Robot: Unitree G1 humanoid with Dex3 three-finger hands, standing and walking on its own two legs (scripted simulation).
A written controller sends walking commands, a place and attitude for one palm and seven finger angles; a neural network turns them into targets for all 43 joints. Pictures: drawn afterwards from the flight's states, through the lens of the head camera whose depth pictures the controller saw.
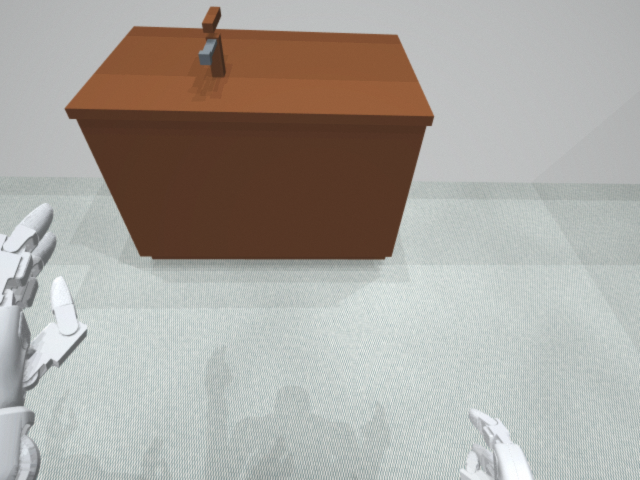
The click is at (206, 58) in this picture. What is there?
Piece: tap's lever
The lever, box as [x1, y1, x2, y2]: [198, 50, 212, 64]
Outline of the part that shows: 200,50 198,54 200,64 210,64 212,61 210,51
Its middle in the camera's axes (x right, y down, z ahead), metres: -0.31 -0.48 +1.02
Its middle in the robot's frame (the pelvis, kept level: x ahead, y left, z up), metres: +1.07 +0.37 +0.05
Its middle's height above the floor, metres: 0.82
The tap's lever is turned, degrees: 0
